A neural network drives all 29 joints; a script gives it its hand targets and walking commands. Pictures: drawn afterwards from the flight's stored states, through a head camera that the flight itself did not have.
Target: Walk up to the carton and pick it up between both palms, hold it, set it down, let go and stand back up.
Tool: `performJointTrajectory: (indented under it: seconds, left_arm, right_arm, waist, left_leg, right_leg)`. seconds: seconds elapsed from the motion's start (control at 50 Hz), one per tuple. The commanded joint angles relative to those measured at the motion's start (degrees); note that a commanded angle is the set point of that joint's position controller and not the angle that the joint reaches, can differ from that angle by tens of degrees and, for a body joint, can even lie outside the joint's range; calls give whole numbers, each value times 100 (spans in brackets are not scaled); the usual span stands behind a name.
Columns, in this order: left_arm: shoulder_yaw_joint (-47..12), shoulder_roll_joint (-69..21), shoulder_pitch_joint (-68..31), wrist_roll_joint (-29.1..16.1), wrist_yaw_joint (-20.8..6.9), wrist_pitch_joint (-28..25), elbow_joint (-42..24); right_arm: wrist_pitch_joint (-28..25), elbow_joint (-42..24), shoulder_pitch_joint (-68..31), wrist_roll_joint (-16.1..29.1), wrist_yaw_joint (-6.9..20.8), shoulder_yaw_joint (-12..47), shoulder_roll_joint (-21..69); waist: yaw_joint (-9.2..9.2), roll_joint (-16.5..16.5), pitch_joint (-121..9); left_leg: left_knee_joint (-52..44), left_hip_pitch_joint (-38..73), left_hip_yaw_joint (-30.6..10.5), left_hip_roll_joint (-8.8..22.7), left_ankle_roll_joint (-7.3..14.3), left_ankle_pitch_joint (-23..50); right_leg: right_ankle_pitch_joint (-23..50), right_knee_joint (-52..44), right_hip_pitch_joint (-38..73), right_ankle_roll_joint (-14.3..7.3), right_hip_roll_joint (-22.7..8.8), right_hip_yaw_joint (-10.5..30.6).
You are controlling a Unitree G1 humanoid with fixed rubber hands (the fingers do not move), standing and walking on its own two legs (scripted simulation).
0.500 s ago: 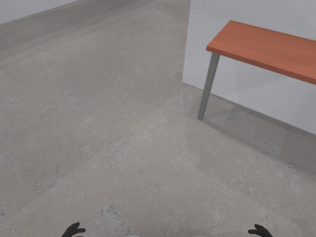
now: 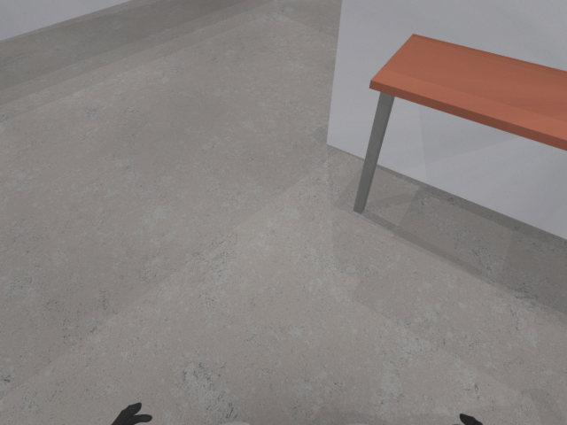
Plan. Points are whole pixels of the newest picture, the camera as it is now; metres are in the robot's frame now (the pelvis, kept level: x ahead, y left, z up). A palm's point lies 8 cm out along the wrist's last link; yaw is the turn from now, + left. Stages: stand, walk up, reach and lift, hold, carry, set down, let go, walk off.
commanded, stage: walk up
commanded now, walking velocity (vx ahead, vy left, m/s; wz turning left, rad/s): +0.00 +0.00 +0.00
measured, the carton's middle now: out of the picture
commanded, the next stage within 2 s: none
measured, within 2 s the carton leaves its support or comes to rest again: neither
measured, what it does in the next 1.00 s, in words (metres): steps to the right: right foot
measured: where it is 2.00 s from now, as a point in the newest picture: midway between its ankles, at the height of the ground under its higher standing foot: outside the picture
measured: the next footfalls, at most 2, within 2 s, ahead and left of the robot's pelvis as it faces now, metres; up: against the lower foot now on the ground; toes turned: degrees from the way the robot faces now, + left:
right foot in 0.62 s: +0.08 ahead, -0.26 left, +0.00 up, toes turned -8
left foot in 1.08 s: +0.18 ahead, -0.14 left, +0.00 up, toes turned -15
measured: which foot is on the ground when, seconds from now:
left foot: down 0.00-0.62, up 0.64-1.00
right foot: down 0.00-0.24, up 0.26-0.60, down 0.62-1.00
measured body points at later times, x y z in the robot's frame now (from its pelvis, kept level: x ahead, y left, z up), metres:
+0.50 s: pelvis +0.00 -0.07 +0.00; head +0.01 -0.04 +0.45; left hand +0.14 +0.24 -0.11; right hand +0.07 -0.40 -0.09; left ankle +0.03 +0.12 -0.72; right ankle +0.01 -0.22 -0.68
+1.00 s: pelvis +0.05 -0.25 +0.02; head +0.09 -0.28 +0.46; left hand +0.17 +0.04 -0.08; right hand +0.06 -0.60 -0.10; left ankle +0.11 -0.10 -0.68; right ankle +0.04 -0.26 -0.72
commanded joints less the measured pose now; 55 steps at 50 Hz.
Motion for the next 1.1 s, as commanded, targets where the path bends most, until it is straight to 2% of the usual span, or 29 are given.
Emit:
performJointTrajectory:
  seconds: [0.0,0.14,0.16,0.18,0.2,0.22,0.3,0.4,0.5,0.52,0.54,0.56,0.58,0.6,0.62,0.64,0.68,0.74,0.76,0.82,0.86,0.92,0.94,0.96,0.98,1.0,1.02,1.06,1.08]
  left_arm:
    - [322,1399,-164,58,0,-168,-112]
    - [318,1439,-265,36,-31,-161,-46]
    - [691,1853,-316,485,-373,79,-1040]
    - [666,1624,-622,497,-509,155,-1258]
    - [700,1623,-547,577,-567,218,-1383]
    - [730,1803,-348,558,-598,280,-1296]
    - [858,1873,160,444,-744,337,-1405]
    - [759,1675,77,274,-845,419,-1677]
    - [845,1793,869,138,-791,388,-1633]
    - [868,1827,1300,140,-749,334,-1486]
    - [927,1888,1780,172,-671,272,-1249]
    - [1030,2319,2092,271,-564,209,-1262]
    - [1112,2737,1984,323,-517,159,-1359]
    - [1109,2832,1402,288,-488,163,-1573]
    - [1110,2869,1091,264,-474,175,-1702]
    - [1079,2810,859,221,-452,166,-1789]
    - [951,2415,993,208,-435,133,-1780]
    - [901,2135,1645,180,-334,101,-1897]
    - [886,2025,1797,170,-292,106,-1890]
    - [961,2042,1937,159,-268,71,-1956]
    - [990,2094,1778,163,-259,91,-2067]
    - [1005,2027,1110,227,-250,221,-2327]
    - [1001,2015,561,240,-256,268,-2550]
    - [967,1929,99,190,-250,279,-2699]
    - [837,1815,164,128,-237,256,-2783]
    - [739,1589,687,65,-220,229,-2675]
    - [626,1584,1115,120,-278,231,-2583]
    - [822,2132,1455,127,-441,344,-2331]
    - [964,2399,1608,109,-545,411,-2294]
  right_arm:
    - [-137,21,-446,84,-78,-246,-1306]
    - [-128,146,-398,67,-65,-255,-1317]
    - [-228,-86,353,3,-216,-740,-2212]
    - [-294,-31,793,-74,-284,-873,-2509]
    - [-335,-167,768,-152,-321,-964,-2759]
    - [-344,-263,432,-132,-323,-984,-2702]
    - [-388,-434,164,-69,-286,-873,-2328]
    - [-344,-394,283,-110,-272,-863,-2521]
    - [-287,-517,-628,-182,-189,-854,-2713]
    - [-238,-497,-798,-172,-180,-844,-2668]
    - [-157,-446,-785,-153,-159,-742,-2351]
    - [-85,-630,-801,-105,-138,-556,-1847]
    - [-84,-801,-792,-64,-179,-435,-1494]
    - [-53,-681,-514,-23,-239,-441,-1716]
    - [-54,-502,-355,-48,-235,-562,-2021]
    - [-75,-385,-201,38,-219,-580,-2122]
    - [-61,-322,-45,197,-157,-586,-2139]
    - [-125,-405,50,156,-214,-453,-1900]
    - [-129,-375,13,126,-247,-440,-1873]
    - [-34,-291,-44,140,-256,-404,-1903]
    - [10,-254,213,150,-284,-482,-2061]
    - [-12,-115,1118,199,-387,-613,-2169]
    - [-53,-10,1768,220,-460,-694,-2230]
    - [-71,207,2580,244,-544,-800,-2360]
    - [-57,283,2632,264,-602,-794,-2262]
    - [-67,59,1652,171,-671,-715,-2163]
    - [-105,-100,947,76,-684,-759,-2298]
    - [-114,-467,28,96,-667,-784,-2488]
    - [-186,-722,-815,118,-660,-815,-2723]
  waist:
    - [91,-141,-722]
    - [65,71,-532]
    - [-250,-393,-645]
    - [-477,427,-544]
    - [-396,640,-383]
    - [-191,306,-369]
    - [22,20,-366]
    - [-182,978,-45]
    - [321,1486,-528]
    - [594,1137,-690]
    - [808,300,-735]
    - [1075,-1271,-483]
    - [922,-2318,-203]
    - [576,-1963,43]
    - [503,-1379,101]
    - [357,-1377,191]
    - [133,-1167,80]
    - [263,-889,-706]
    - [311,-650,-801]
    - [368,-753,-707]
    - [246,-1013,-462]
    - [-268,-1395,-434]
    - [-683,-1436,-501]
    - [-1111,-915,-794]
    - [-1220,199,-1117]
    - [-873,2034,-1280]
    - [-415,1216,-1747]
    - [224,831,-900]
    - [533,951,-192]
  left_leg:
    - [-1142,478,-775,659,291,706]
    - [-1365,426,-816,693,277,265]
    - [-1136,1622,-1029,1059,695,-1317]
    - [-2044,2202,-2086,2036,1108,-2133]
    - [-2428,1942,-2755,2905,1392,-2368]
    - [-2343,1634,-2563,2970,1467,-2048]
    - [-1927,1293,-1327,2392,1213,-996]
    - [-1961,1191,-487,1922,987,-597]
    - [-1214,650,116,1898,890,-518]
    - [-393,318,462,1646,758,-518]
    - [1059,-182,931,1108,498,-420]
    - [2527,-1590,865,462,288,-1465]
    - [3236,-2867,626,-154,49,-2125]
    - [3319,-2937,285,68,113,-1770]
    - [3200,-2563,0,235,119,-1414]
    - [3226,-2314,-80,412,149,-1052]
    - [2816,-1886,35,517,223,-648]
    - [2303,-2019,101,345,152,-436]
    - [2148,-2064,116,289,139,-301]
    - [1938,-1786,183,307,128,38]
    - [1525,-1489,350,246,136,-173]
    - [-17,-226,444,126,261,-506]
    - [-901,941,445,79,423,-631]
    - [-1886,2041,743,35,512,-66]
    - [-2282,3145,683,350,649,1650]
    - [-1842,3927,-776,1595,1167,2846]
    - [-1109,3809,-1254,2566,1447,2089]
    - [-2043,1382,-1735,2848,1522,-843]
    - [-2564,156,-1973,3320,1655,-1331]
  right_leg:
    - [554,-1085,671,-325,-598,655]
    - [85,-1293,497,-314,-588,692]
    - [-804,-507,-1168,-484,-244,1155]
    - [-1295,635,-2320,-279,13,482]
    - [-1027,1854,-2732,-66,-243,536]
    - [-825,2347,-2594,-9,-410,716]
    - [-482,2270,-2001,34,-590,690]
    - [-283,1709,-1897,163,-489,327]
    - [-935,396,-433,-120,-606,32]
    - [-605,-360,243,-151,-490,-37]
    - [-311,-964,961,-58,-216,40]
    - [-526,-1768,1500,-108,-560,1385]
    - [-169,-2231,1507,-422,-1216,3192]
    - [-1134,-2675,1029,-480,-1360,3623]
    - [-2381,-3064,613,-542,-1461,3865]
    - [-2735,-3143,378,-420,-1412,3817]
    - [-90,-2275,1034,-79,-680,2577]
    - [2922,-1641,2394,-127,-583,1885]
    - [3297,-1567,2668,-29,-554,1780]
    - [2556,-1970,2398,368,-470,1882]
    - [3104,-2221,2250,895,-308,1849]
    - [5053,-1787,1601,1367,-32,1481]
    - [6201,-1185,749,1626,146,1205]
    - [6732,89,365,1685,453,883]
    - [5083,1515,-464,1370,756,639]
    - [-420,3512,-1921,944,755,1046]
    - [-1228,3767,-2190,574,220,1457]
    - [-987,4155,-1228,331,-41,1344]
    - [-1173,4600,-1103,297,-209,1752]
